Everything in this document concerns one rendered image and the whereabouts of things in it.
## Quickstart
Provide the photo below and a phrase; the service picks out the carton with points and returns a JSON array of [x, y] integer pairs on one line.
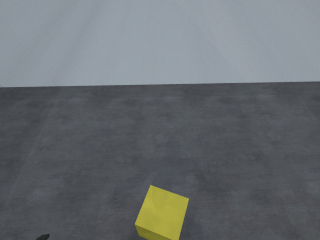
[[161, 215]]

